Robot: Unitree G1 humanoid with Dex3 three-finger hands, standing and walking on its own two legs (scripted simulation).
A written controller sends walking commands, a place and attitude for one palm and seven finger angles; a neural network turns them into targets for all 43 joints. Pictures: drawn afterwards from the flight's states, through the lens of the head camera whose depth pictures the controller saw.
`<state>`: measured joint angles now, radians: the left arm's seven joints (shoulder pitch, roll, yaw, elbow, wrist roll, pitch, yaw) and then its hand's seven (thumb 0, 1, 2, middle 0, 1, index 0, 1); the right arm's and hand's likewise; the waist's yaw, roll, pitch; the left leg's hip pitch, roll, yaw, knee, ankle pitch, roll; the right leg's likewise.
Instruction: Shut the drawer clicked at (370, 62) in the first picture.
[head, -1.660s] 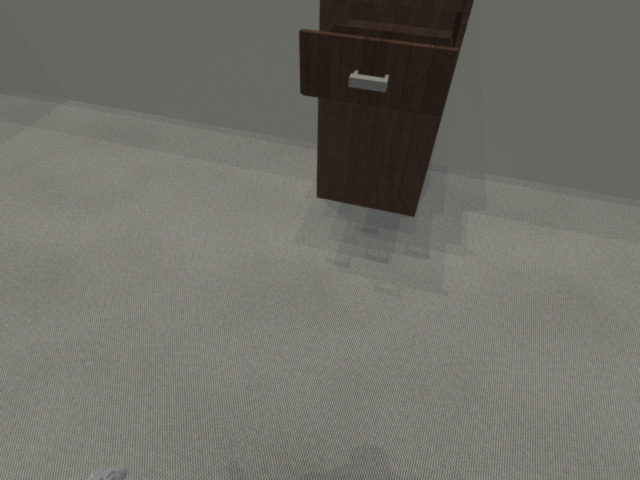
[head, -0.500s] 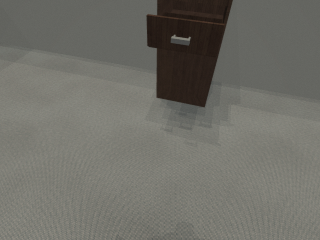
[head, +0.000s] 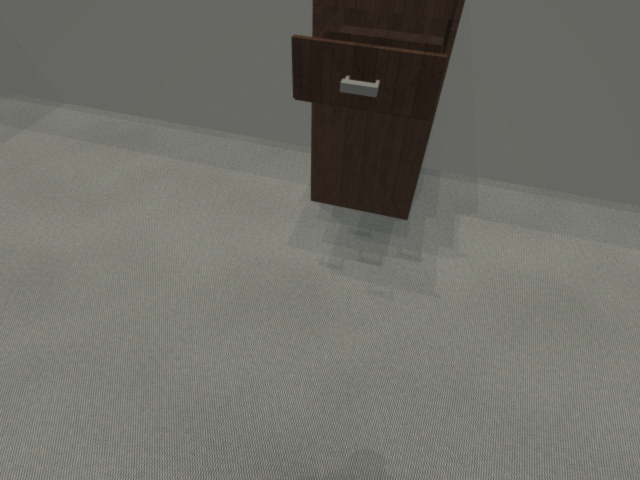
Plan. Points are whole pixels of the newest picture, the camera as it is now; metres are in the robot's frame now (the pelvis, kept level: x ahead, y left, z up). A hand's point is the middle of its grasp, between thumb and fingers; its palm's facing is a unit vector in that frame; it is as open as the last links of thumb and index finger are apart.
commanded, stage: walk to a spot facing it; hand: left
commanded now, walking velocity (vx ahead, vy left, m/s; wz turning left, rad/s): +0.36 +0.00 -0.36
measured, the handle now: (360, 84) +1.11 -0.04 -0.01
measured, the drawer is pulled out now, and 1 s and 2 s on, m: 0.30 0.30 0.30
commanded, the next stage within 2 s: turn to face it in 1.08 s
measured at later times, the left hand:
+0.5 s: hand out of the picture +0.04 +0.17 -0.18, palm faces -0.01 -0.99 -0.13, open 7.4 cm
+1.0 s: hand (287, 280) +0.52 +0.10 -0.16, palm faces -0.35 -0.90 -0.26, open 7.4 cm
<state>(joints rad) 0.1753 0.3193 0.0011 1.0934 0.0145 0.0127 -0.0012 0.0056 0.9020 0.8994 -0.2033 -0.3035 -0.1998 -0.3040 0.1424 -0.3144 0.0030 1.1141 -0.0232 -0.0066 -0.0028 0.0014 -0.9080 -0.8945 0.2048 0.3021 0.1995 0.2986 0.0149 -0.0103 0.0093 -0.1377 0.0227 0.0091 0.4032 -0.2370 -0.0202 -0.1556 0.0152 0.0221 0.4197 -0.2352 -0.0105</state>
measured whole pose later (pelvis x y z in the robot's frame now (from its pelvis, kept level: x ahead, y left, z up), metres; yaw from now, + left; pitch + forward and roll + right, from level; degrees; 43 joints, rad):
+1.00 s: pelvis +0.32 -0.04 -0.03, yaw -22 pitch -2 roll +1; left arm 0.12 0.23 0.07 0.91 0.03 -0.05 -0.03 0.00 0.91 0.90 -0.20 -0.30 -0.19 -0.30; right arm 0.35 -0.22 -0.06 1.08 -0.03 -0.02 0.01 0.00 -0.92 -0.89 0.20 0.30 0.20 0.30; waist -0.03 0.02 0.08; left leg -0.24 0.15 0.16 1.00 -0.50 -0.03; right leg -0.40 -0.04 -0.12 0.68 -0.24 -0.06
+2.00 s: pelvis +0.51 -0.09 -0.01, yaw -13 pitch -1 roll +0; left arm 0.27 0.17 0.04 1.04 0.03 -0.01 0.02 0.00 0.91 0.90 -0.20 -0.30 -0.20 -0.30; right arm 0.23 -0.18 -0.05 1.05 -0.02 0.02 0.00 0.00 -0.91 -0.89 0.20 0.30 0.20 0.30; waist 0.02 -0.01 0.04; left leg -0.26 0.04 0.08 0.65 -0.41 -0.01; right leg -0.19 -0.07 -0.15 0.50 -0.28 0.01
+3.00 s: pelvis +0.76 -0.16 -0.01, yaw -13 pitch -2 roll -2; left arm 0.34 0.15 0.03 1.15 0.01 0.01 0.03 0.01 0.91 0.90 -0.20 -0.30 -0.20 -0.30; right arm 0.13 -0.11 -0.02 1.04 -0.02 -0.05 -0.03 -0.01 -0.92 -0.89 0.20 0.30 0.20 0.30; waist 0.05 -0.06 0.06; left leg -0.26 0.04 0.16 0.52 -0.23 0.06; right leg -0.24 -0.05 -0.08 0.78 -0.51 0.02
